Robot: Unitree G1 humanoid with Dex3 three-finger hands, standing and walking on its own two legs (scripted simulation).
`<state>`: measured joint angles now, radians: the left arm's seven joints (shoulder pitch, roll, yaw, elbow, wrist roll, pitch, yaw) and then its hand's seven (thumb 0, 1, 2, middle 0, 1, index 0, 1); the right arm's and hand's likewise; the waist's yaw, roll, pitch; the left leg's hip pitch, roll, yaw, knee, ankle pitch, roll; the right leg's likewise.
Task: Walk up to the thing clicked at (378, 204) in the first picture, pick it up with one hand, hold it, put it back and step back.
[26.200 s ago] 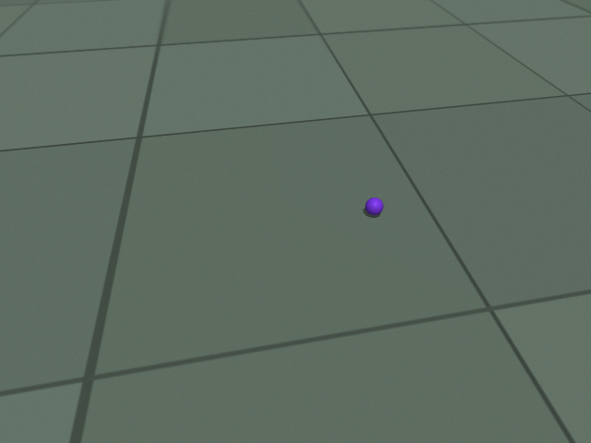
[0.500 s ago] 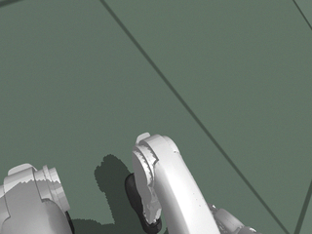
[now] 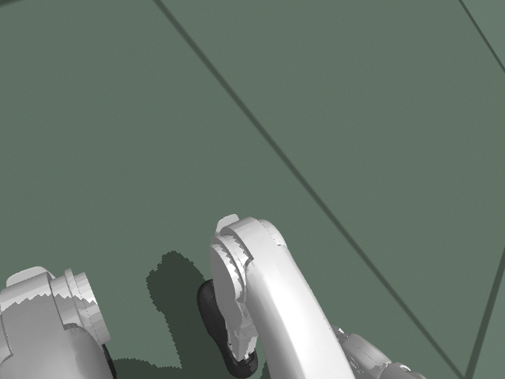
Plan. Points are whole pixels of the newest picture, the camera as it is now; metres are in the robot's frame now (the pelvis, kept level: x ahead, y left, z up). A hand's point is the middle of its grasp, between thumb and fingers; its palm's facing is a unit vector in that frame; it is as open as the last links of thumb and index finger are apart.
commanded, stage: open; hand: left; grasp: from above
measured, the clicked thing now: out of the picture +0.42 +0.34 -0.26
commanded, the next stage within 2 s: withdraw in 0.52 s
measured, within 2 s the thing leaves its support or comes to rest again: neither
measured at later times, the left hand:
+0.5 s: hand out of the picture +0.40 +0.33 -0.24, palm faces -0.42 -0.18 -0.89, open 13.8 cm
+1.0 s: hand out of the picture +0.41 +0.35 -0.15, palm faces -0.29 -0.11 -0.95, open 14.0 cm
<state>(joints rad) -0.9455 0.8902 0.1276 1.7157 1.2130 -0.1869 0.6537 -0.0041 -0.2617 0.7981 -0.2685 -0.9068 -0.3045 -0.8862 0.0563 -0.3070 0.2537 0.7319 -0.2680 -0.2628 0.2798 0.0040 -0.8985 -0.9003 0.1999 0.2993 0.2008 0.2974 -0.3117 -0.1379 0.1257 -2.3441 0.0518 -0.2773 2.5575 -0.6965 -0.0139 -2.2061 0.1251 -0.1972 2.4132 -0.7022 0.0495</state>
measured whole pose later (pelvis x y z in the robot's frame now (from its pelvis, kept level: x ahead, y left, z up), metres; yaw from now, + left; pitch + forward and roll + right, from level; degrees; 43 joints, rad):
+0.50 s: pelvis +0.00 +0.00 +0.00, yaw +0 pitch +25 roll -13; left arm -0.95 0.89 0.11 1.72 1.22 -0.18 0.66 0.00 -0.45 0.94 -0.09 -1.05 -0.11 -1.03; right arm 0.06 -0.32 0.26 0.72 -0.27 -0.27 0.28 0.00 -0.89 -0.90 0.20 0.30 0.20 0.30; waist -0.32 -0.14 0.13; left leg -2.34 0.06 -0.28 2.56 -0.69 -0.01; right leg -2.21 0.13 -0.20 2.42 -0.69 0.05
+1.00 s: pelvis +0.00 +0.00 +0.02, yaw +3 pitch +30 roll -11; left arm -0.80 0.72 0.07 1.30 1.16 -0.10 0.50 0.00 -0.48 0.97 -0.09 -1.00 -0.10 -0.99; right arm 0.11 -0.28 0.11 0.76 -0.17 -0.16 0.28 0.01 -0.90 -0.90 0.20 0.30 0.20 0.30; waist -0.20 -0.03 -0.05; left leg -2.34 0.05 -0.22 2.48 -0.69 -0.01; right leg -2.21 0.10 -0.15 2.38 -0.72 0.04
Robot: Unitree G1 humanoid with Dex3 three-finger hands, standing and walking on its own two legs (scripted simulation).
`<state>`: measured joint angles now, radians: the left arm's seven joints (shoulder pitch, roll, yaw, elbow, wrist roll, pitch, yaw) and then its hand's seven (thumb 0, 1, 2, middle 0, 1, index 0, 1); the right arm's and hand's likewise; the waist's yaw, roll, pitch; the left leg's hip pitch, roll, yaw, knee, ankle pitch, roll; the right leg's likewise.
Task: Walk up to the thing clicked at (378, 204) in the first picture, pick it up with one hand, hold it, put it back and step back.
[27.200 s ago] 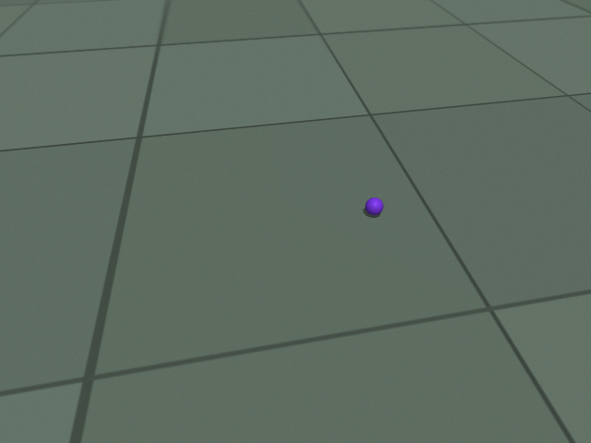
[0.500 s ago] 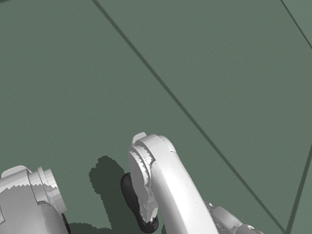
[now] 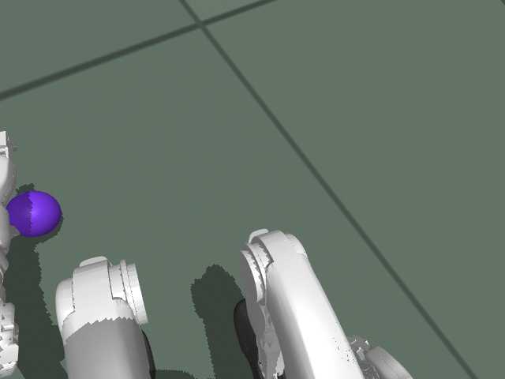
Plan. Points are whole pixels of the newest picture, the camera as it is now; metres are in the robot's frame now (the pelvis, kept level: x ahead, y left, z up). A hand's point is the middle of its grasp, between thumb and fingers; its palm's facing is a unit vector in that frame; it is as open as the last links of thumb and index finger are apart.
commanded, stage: withdraw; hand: left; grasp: from above
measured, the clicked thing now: (34, 213) +0.43 +0.32 -0.27
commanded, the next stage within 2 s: home in 0.42 s
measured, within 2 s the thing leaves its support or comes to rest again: neither
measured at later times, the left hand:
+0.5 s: hand out of the picture +0.39 +0.32 -0.12, palm faces -0.51 -0.10 -0.85, open 14.0 cm
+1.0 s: hand out of the picture +0.38 +0.31 -0.05, palm faces -0.25 -0.49 -0.83, open 10.6 cm
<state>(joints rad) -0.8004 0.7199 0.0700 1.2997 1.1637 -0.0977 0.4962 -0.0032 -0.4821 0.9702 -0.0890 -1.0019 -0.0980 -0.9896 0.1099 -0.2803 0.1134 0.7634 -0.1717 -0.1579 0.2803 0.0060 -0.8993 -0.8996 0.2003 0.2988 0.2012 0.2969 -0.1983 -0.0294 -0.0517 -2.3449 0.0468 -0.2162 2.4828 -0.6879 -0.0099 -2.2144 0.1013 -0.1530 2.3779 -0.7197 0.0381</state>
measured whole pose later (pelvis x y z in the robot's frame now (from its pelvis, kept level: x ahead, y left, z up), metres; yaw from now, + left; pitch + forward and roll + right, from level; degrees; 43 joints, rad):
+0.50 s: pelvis -0.02 -0.01 +0.04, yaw +5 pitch +31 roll -7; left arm -0.93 0.71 -0.02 1.44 1.20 -0.21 0.30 0.00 -0.50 1.00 -0.09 -1.00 -0.09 -1.00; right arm 0.16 -0.31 0.11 0.72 -0.12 -0.04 0.10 0.00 -0.89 -0.90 0.20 0.30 0.20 0.30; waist -0.21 -0.03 -0.06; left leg -2.25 0.04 -0.14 2.30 -0.60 -0.01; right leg -2.15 0.07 -0.10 2.25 -0.66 0.02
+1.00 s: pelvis +0.00 +0.00 +0.08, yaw +6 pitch +35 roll -7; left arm -0.63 0.53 0.08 0.96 0.73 0.02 0.20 0.00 0.18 0.94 -0.25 -0.57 -0.23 -0.59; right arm 0.18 -0.21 0.03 0.73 -0.05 -0.03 0.13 0.01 -0.89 -0.90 0.20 0.30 0.20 0.30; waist -0.13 0.05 -0.17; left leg -2.15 0.04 -0.12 2.20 -0.66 0.00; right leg -2.05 0.07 -0.08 2.15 -0.72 0.02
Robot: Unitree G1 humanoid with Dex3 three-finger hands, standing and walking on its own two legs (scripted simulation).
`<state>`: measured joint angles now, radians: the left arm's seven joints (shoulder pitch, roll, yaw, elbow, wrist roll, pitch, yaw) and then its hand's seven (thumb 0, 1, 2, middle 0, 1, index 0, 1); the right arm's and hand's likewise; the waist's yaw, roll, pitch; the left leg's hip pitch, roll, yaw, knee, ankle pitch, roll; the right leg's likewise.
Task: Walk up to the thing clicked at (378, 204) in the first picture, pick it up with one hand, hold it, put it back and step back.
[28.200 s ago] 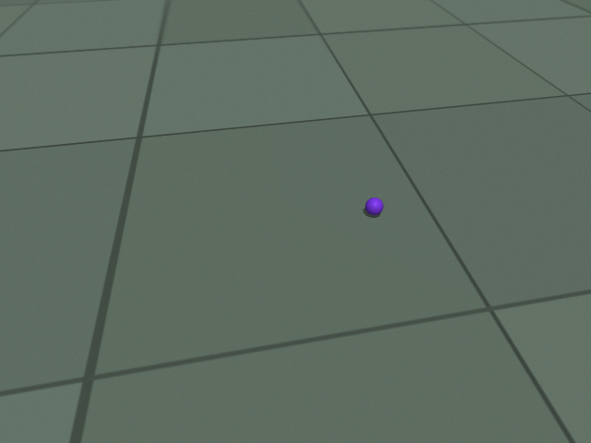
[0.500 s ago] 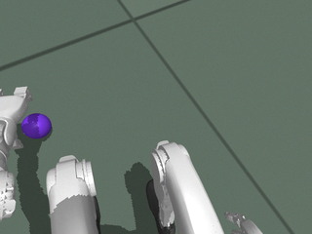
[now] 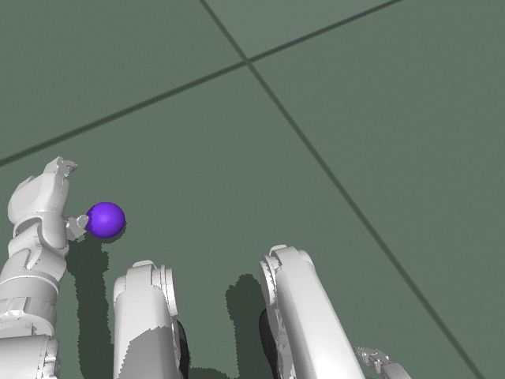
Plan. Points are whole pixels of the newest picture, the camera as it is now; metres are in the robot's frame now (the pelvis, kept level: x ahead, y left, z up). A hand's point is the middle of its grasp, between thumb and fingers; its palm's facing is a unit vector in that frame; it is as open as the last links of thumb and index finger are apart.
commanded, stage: home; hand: left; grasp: from above
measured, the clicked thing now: (105, 220) +0.46 +0.28 -0.35
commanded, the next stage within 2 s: none
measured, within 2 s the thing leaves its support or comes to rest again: neither
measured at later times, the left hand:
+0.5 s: hand out of the picture +0.26 +0.24 +0.09, palm faces +0.08 -0.94 -0.32, open 7.4 cm
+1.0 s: hand out of the picture +0.22 +0.22 +0.27, palm faces +0.21 -0.96 -0.20, open 7.4 cm
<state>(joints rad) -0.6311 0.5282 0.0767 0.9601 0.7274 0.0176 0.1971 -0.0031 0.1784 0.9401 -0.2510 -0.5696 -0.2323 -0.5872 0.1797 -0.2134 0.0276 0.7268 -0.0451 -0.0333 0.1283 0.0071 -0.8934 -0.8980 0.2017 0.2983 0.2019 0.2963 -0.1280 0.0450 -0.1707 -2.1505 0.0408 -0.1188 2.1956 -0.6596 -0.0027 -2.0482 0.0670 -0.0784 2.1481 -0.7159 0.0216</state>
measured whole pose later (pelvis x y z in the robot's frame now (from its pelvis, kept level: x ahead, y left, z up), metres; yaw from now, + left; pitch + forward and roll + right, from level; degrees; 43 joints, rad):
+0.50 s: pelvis +0.02 +0.00 +0.19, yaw +6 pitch +25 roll -5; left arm 0.05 0.32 0.04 0.25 0.04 0.30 0.07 0.01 0.89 0.91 -0.21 -0.30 -0.21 -0.31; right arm 0.10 -0.22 0.04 0.56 0.04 -0.08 -0.05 0.01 -0.90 -0.90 0.20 0.30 0.20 0.30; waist -0.05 0.02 -0.19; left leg -1.43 0.02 -0.09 1.58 -0.58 -0.01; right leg -1.33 0.03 -0.06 1.52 -0.63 0.01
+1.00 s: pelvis +0.08 +0.01 +0.32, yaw +9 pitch +11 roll -3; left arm 0.52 0.23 0.03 -0.14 -0.07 0.45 0.04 0.01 0.90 0.90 -0.21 -0.30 -0.20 -0.30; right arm 0.31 -0.22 0.04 0.52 0.02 -0.18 -0.18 0.01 -0.90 -0.90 0.20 0.30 0.20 0.30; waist -0.05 0.06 -0.20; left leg -0.75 0.02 -0.06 1.03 -0.48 0.00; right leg -0.64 0.02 -0.04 0.95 -0.50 0.01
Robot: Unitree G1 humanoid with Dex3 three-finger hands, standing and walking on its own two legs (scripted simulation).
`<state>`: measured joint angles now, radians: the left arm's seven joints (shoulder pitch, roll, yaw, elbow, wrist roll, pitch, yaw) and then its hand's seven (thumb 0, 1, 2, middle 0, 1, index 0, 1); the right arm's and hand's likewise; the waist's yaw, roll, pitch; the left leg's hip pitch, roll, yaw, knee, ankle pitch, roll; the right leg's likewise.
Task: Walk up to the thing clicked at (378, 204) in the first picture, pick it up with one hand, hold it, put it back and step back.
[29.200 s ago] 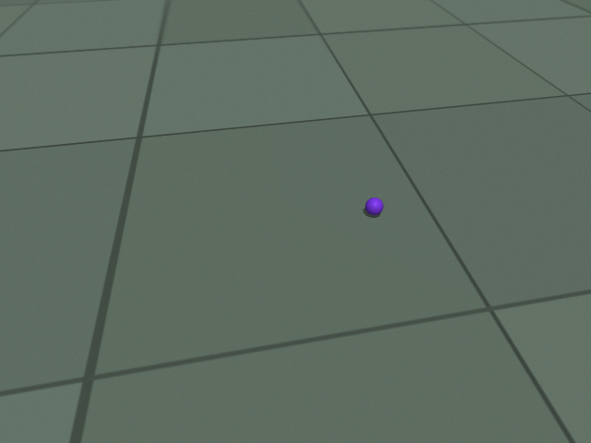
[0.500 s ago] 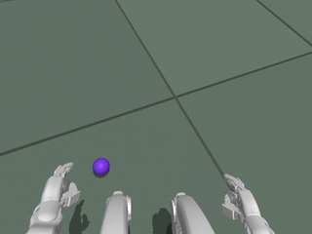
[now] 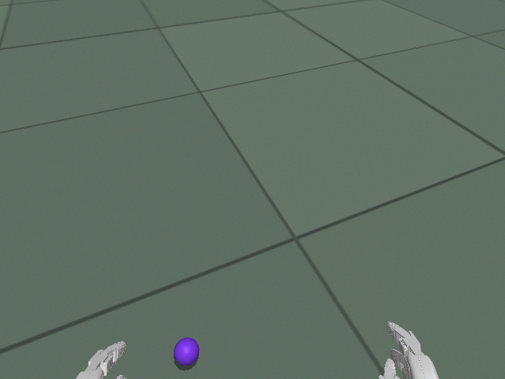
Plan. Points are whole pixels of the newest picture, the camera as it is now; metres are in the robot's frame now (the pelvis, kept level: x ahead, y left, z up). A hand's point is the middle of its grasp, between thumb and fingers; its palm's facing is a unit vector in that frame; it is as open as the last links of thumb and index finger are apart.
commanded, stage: home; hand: left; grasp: from above
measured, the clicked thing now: (186, 351) +0.41 +0.21 -0.67
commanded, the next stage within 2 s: stand in 1.96 s
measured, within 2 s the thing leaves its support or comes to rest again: neither
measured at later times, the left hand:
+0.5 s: hand out of the picture +0.15 +0.18 -0.05, palm faces +0.06 -0.98 -0.20, open 7.4 cm
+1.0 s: hand out of the picture +0.16 +0.18 -0.05, palm faces +0.05 -0.98 -0.19, open 7.4 cm
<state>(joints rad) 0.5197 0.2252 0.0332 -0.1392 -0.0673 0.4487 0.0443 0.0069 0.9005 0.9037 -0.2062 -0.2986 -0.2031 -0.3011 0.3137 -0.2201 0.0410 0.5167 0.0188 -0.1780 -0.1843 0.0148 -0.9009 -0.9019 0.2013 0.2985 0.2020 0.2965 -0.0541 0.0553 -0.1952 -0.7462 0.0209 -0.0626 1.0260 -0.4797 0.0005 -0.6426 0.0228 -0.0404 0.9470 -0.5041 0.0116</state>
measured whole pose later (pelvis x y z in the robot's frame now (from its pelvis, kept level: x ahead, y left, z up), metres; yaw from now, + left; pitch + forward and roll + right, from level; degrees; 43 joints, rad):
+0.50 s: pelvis -0.01 +0.00 +0.00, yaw +0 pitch +10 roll -3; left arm 0.51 0.23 0.03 -0.13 -0.05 0.46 0.02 0.01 0.90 0.90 -0.21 -0.30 -0.20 -0.30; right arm 0.29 -0.21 0.05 0.53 0.00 -0.22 -0.18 0.02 -0.90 -0.90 0.20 0.30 0.20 0.30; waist -0.03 0.04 -0.16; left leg -0.71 0.01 -0.06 1.02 -0.47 0.00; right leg -0.61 0.02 -0.04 0.94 -0.50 0.01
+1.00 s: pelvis +0.00 +0.00 +0.00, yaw +0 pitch +10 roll -3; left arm 0.51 0.23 0.03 -0.13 -0.05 0.45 0.02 0.01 0.90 0.90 -0.21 -0.30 -0.20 -0.30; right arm 0.29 -0.22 0.04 0.53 0.00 -0.22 -0.17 0.02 -0.90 -0.90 0.20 0.30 0.20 0.30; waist -0.03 0.04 -0.17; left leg -0.71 0.01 -0.05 1.02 -0.49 0.01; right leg -0.61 0.02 -0.03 0.95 -0.51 0.02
